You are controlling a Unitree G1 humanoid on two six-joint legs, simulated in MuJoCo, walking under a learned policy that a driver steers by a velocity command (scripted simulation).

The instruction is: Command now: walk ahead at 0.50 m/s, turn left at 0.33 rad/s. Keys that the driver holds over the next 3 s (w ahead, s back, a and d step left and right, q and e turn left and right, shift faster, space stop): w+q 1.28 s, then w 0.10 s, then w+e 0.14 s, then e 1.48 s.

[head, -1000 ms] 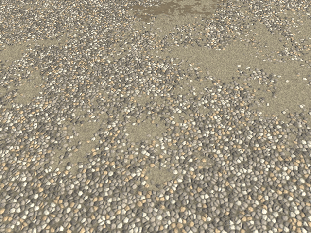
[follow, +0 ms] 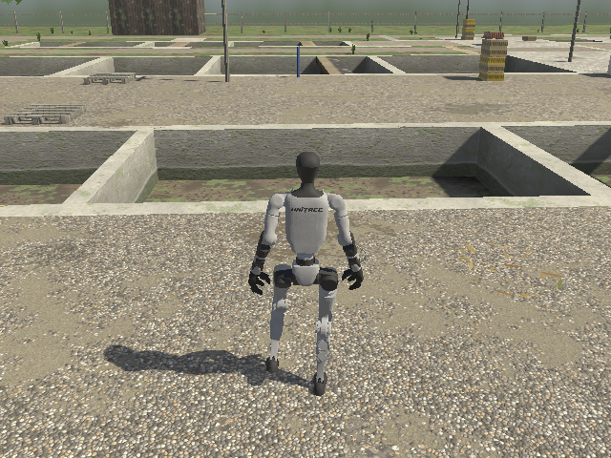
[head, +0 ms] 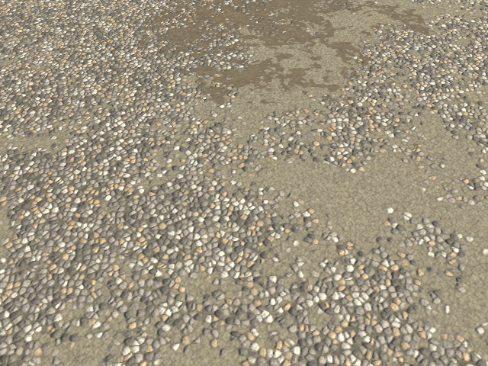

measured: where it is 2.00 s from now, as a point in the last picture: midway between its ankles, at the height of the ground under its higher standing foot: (118, 256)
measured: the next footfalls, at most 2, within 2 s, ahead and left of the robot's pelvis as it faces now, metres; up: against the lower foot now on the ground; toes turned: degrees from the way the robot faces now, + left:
left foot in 0.34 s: +0.34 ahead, +0.15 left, +0.00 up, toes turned +14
right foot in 0.84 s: +0.67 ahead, +0.07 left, +0.00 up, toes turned +32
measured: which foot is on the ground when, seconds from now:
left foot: up 0.00-0.32, down 0.34-0.86, up 0.88-1.00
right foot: down 0.00-0.36, up 0.38-0.82, down 0.84-1.00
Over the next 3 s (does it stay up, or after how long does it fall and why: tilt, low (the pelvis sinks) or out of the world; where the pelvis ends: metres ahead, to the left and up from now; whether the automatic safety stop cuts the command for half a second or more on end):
stays up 0.88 0.49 0.00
